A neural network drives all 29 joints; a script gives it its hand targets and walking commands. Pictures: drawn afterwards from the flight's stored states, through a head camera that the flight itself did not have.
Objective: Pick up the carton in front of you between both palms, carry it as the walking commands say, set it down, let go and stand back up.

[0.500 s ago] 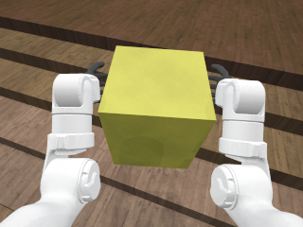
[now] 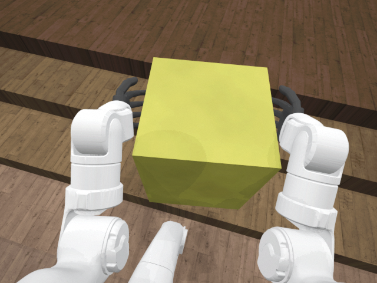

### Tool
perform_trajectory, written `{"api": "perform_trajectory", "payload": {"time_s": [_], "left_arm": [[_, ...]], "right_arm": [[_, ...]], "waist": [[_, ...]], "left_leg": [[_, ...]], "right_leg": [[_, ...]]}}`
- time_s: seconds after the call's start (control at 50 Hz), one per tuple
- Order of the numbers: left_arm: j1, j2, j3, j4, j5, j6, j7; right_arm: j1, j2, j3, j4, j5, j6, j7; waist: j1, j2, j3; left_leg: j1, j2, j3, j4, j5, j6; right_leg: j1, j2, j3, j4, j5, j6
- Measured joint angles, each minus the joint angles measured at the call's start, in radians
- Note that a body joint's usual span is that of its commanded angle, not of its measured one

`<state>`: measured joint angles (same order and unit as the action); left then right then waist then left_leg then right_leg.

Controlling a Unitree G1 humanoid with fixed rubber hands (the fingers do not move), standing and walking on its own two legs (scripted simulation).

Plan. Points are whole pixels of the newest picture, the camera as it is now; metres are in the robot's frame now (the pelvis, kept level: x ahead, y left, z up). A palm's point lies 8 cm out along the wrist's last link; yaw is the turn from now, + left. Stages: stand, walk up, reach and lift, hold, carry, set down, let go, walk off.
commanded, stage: carry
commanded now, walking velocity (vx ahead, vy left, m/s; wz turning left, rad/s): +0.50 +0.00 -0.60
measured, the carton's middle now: (201, 142) +0.38 +0.08 +0.06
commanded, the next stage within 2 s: none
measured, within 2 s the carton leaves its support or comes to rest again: neither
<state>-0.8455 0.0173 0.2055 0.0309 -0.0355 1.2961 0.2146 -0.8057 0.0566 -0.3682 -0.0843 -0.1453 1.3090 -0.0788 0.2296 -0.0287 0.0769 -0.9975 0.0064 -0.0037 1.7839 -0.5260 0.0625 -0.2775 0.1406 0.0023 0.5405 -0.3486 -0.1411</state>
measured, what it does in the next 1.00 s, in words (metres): climbs, turning right: left foot 0.12 m higher, then right foot 0.11 m higher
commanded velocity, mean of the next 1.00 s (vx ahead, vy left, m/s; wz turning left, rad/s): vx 0.50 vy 0.00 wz -0.10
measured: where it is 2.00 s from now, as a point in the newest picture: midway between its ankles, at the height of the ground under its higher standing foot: (293, 60)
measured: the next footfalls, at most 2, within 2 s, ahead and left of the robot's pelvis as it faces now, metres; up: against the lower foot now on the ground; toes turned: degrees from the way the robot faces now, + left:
left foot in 0.14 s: +0.31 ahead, +0.13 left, +0.12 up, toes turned -1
right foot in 0.68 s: +0.62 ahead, -0.26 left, +0.23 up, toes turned -30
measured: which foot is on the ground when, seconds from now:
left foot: up 0.00-0.12, down 0.14-0.70, up 0.72-1.00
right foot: down 0.00-0.14, up 0.16-0.66, down 0.68-1.00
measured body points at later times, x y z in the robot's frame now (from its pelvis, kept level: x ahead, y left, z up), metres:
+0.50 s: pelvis +0.31 +0.02 +0.12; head +0.31 +0.04 +0.57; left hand +0.73 +0.00 +0.33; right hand +0.60 -0.27 +0.34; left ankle +0.27 +0.13 -0.61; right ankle +0.33 -0.13 -0.37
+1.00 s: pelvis +0.60 -0.15 +0.23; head +0.64 -0.18 +0.68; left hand +1.01 -0.13 +0.36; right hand +0.91 -0.42 +0.35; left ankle +0.66 -0.05 -0.23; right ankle +0.59 -0.24 -0.49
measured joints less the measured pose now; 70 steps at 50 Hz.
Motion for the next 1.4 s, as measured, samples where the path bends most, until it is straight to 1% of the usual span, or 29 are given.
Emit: {"api": "perform_trajectory", "payload": {"time_s": [0.06, 0.12, 0.14, 0.2, 0.24, 0.28, 0.34, 0.44, 0.54, 0.6, 0.62, 0.66, 0.7, 0.72, 0.76, 0.8, 0.84, 0.94, 1.02, 1.1, 1.14, 1.18, 1.22, 1.24, 1.26, 1.28, 1.32, 1.36, 1.4], "left_arm": [[-0.072, 0.018, 0.025, 0.048, -0.01, -0.014, 0.0], [-0.103, 0.028, 0.06, 0.101, 0.003, -0.001, -0.013], [-0.103, 0.04, 0.073, 0.115, 0.014, 0.01, -0.03], [-0.101, 0.063, 0.095, 0.161, 0.059, 0.021, -0.084], [-0.083, 0.044, 0.103, 0.166, 0.098, 0.043, -0.098], [-0.068, 0.018, 0.108, 0.149, 0.134, 0.066, -0.102], [-0.071, -0.001, 0.124, 0.116, 0.166, 0.087, -0.105], [-0.113, 0.023, 0.138, 0.128, 0.173, 0.105, -0.119], [-0.124, 0.048, 0.107, 0.196, 0.16, 0.129, -0.114], [-0.14, 0.053, 0.075, 0.25, 0.145, 0.132, -0.095], [-0.146, 0.055, 0.068, 0.27, 0.138, 0.131, -0.091], [-0.149, 0.059, 0.047, 0.315, 0.122, 0.117, -0.083], [-0.123, 0.051, 0.02, 0.336, 0.104, 0.093, -0.072], [-0.113, 0.046, 0.002, 0.334, 0.092, 0.075, -0.066], [-0.077, 0.021, -0.027, 0.312, 0.073, 0.04, -0.045], [-0.021, -0.004, -0.035, 0.254, 0.064, 0.027, -0.033], [0.019, -0.027, -0.025, 0.187, 0.07, 0.021, -0.028], [0.081, -0.085, 0.019, 0.048, 0.106, -0.021, -0.03], [0.133, -0.095, 0.03, -0.017, 0.127, -0.037, -0.048], [0.144, -0.061, 0.045, -0.053, 0.116, -0.006, -0.064], [0.111, -0.038, 0.057, -0.031, 0.112, 0.015, -0.072], [0.081, -0.021, 0.059, 0.019, 0.108, 0.021, -0.08], [0.068, -0.016, 0.063, 0.067, 0.114, 0.033, -0.087], [0.066, -0.009, 0.072, 0.077, 0.114, 0.047, -0.091], [0.053, 0.005, 0.082, 0.084, 0.114, 0.056, -0.097], [0.037, 0.02, 0.091, 0.096, 0.113, 0.056, -0.103], [0.032, 0.024, 0.117, 0.101, 0.12, 0.062, -0.108], [0.03, 0.012, 0.13, 0.077, 0.134, 0.083, -0.108], [0.014, 0.007, 0.126, 0.049, 0.141, 0.1, -0.104]], "right_arm": [[-0.042, -0.012, 0.009, 0.014, -0.016, -0.009, 0.005], [-0.06, -0.014, 0.029, 0.065, -0.025, -0.003, -0.001], [-0.065, -0.009, 0.046, 0.091, -0.026, 0.001, -0.01], [-0.076, -0.011, 0.101, 0.163, -0.009, 0.006, -0.044], [-0.052, -0.027, 0.118, 0.182, 0.029, 0.021, -0.058], [-0.033, -0.046, 0.127, 0.189, 0.073, 0.033, -0.071], [-0.054, -0.073, 0.131, 0.207, 0.127, 0.035, -0.087], [-0.135, -0.084, 0.122, 0.292, 0.142, 0.016, -0.089], [-0.148, -0.08, 0.109, 0.354, 0.111, 0.039, -0.067], [-0.144, -0.084, 0.094, 0.373, 0.094, 0.058, -0.056], [-0.147, -0.086, 0.086, 0.38, 0.088, 0.064, -0.052], [-0.128, -0.079, 0.065, 0.388, 0.072, 0.063, -0.043], [-0.094, -0.071, 0.044, 0.387, 0.051, 0.051, -0.028], [-0.09, -0.076, 0.031, 0.385, 0.042, 0.038, -0.018], [-0.074, -0.087, 0.011, 0.372, 0.029, 0.016, -0.006], [-0.035, -0.082, 0.003, 0.319, 0.028, 0.019, -0.003], [0.005, -0.074, 0.015, 0.245, 0.034, 0.023, -0.003], [0.069, -0.071, 0.059, 0.117, 0.06, -0.009, -0.005], [0.084, -0.075, 0.106, 0.107, 0.078, -0.036, -0.012], [0.042, -0.073, 0.152, 0.132, 0.093, -0.019, -0.042], [-0.003, -0.082, 0.166, 0.169, 0.097, -0.003, -0.051], [-0.037, -0.094, 0.17, 0.217, 0.1, 0.005, -0.056], [-0.069, -0.109, 0.179, 0.284, 0.109, 0.019, -0.065], [-0.085, -0.108, 0.188, 0.315, 0.112, 0.025, -0.069], [-0.101, -0.104, 0.197, 0.333, 0.113, 0.026, -0.074], [-0.106, -0.098, 0.204, 0.339, 0.115, 0.018, -0.08], [-0.087, -0.085, 0.222, 0.332, 0.124, 0.015, -0.094], [-0.069, -0.083, 0.22, 0.301, 0.138, 0.03, -0.102], [-0.074, -0.086, 0.201, 0.266, 0.146, 0.044, -0.104]], "waist": [[-0.013, 0.011, -0.037], [-0.096, 0.022, -0.089], [-0.143, 0.012, -0.097], [-0.263, -0.017, -0.089], [-0.326, -0.012, -0.088], [-0.367, -0.003, -0.084], [-0.398, 0.016, -0.076], [-0.391, -0.001, -0.125], [-0.343, -0.024, -0.184], [-0.301, -0.022, -0.2], [-0.288, -0.007, -0.206], [-0.247, -0.017, -0.215], [-0.171, -0.032, -0.186], [-0.142, -0.03, -0.15], [-0.115, 0.0, -0.08], [-0.119, 0.043, -0.038], [-0.142, 0.063, -0.006], [-0.2, 0.08, 0.007], [-0.219, 0.084, -0.034], [-0.234, 0.074, -0.084], [-0.238, 0.058, -0.124], [-0.26, 0.04, -0.161], [-0.283, 0.058, -0.174], [-0.296, 0.066, -0.171], [-0.315, 0.062, -0.157], [-0.337, 0.044, -0.137], [-0.367, 0.014, -0.126], [-0.371, 0.007, -0.109], [-0.358, 0.011, -0.089]], "left_leg": [[-0.114, 0.03, 0.04, -0.181, -0.019, 0.025], [0.009, 0.02, 0.08, -0.632, 0.169, 0.028], [0.093, 0.009, 0.103, -0.739, 0.212, 0.031], [0.232, -0.003, 0.171, -0.798, 0.215, 0.066], [0.341, -0.005, 0.191, -0.897, 0.213, 0.077], [0.45, 0.007, 0.208, -1.004, 0.218, 0.074], [0.588, 0.042, 0.234, -1.127, 0.215, 0.056], [0.751, 0.09, 0.288, -1.223, 0.162, 0.017], [0.945, 0.13, 0.328, -1.343, 0.103, -0.048], [1.07, 0.158, 0.358, -1.469, 0.105, -0.079], [1.111, 0.176, 0.361, -1.505, 0.225, -0.065], [1.157, 0.209, 0.376, -1.51, 0.236, -0.103], [1.1, 0.268, 0.331, -1.257, 0.26, -0.111], [0.986, 0.262, 0.211, -0.983, 0.242, -0.118], [0.746, 0.153, -0.011, -0.451, 0.26, -0.093], [0.574, 0.069, -0.082, -0.157, 0.294, -0.039], [0.426, 0.032, -0.071, -0.05, 0.27, 0.007], [0.117, 0.031, 0.028, 0.028, 0.115, 0.047], [-0.11, 0.042, 0.021, 0.242, 0.031, 0.069], [-0.195, 0.093, 0.078, 0.023, 0.106, 0.046], [-0.181, 0.108, 0.128, -0.098, 0.125, 0.061], [-0.086, 0.07, 0.176, -0.148, 0.044, 0.094], [0.131, 0.012, 0.202, -0.491, 0.19, 0.093], [0.273, -0.019, 0.198, -0.705, 0.196, 0.083], [0.346, -0.047, 0.181, -0.785, 0.08, 0.064], [0.364, -0.063, 0.174, -0.789, 0.077, 0.065], [0.418, -0.088, 0.149, -0.83, 0.093, 0.065], [0.501, -0.094, 0.113, -0.923, 0.106, 0.048], [0.587, -0.08, 0.076, -1.029, 0.126, 0.029]], "right_leg": [[0.112, -0.03, 0.067, -0.111, -0.001, 0.019], [0.158, -0.059, 0.084, -0.094, 0.068, 0.017], [0.126, -0.072, 0.087, 0.02, 0.099, 0.013], [-0.136, -0.052, 0.133, 0.737, 0.083, 0.069], [-0.282, -0.049, 0.101, 1.039, 0.116, 0.069], [-0.399, -0.069, 0.058, 1.164, 0.132, 0.058], [-0.525, -0.114, 0.004, 1.141, 0.109, 0.047], [-0.703, -0.184, -0.027, 1.156, 0.067, 0.037], [-0.869, -0.226, -0.006, 1.305, -0.061, 0.026], [-0.883, -0.255, -0.066, 1.055, -0.075, 0.015], [-0.856, -0.251, -0.112, 0.924, -0.059, 0.005], [-0.762, -0.204, -0.175, 0.689, 0.016, -0.013], [-0.625, -0.138, -0.204, 0.504, 0.103, -0.026], [-0.603, -0.134, -0.206, 0.512, 0.106, -0.038], [-0.542, -0.136, -0.204, 0.488, 0.099, -0.043], [-0.458, -0.131, -0.203, 0.411, 0.092, -0.024], [-0.377, -0.133, -0.2, 0.324, 0.09, -0.002], [-0.189, -0.168, -0.2, 0.137, 0.083, 0.049], [-0.027, -0.214, -0.204, 0.045, 0.035, 0.098], [0.167, -0.263, -0.228, -0.123, 0.017, 0.135], [0.248, -0.287, -0.258, -0.207, 0.061, 0.141], [0.286, -0.315, -0.292, -0.232, 0.055, 0.158], [0.258, -0.35, -0.311, -0.099, 0.214, 0.159], [0.204, -0.371, -0.289, 0.041, 0.279, 0.161], [0.113, -0.376, -0.214, 0.266, 0.229, 0.171], [0.006, -0.347, -0.109, 0.532, 0.154, 0.184], [-0.18, -0.252, 0.049, 0.993, 0.111, 0.159], [-0.328, -0.185, 0.091, 1.216, 0.04, 0.13], [-0.469, -0.158, 0.068, 1.251, -0.016, 0.11]]}}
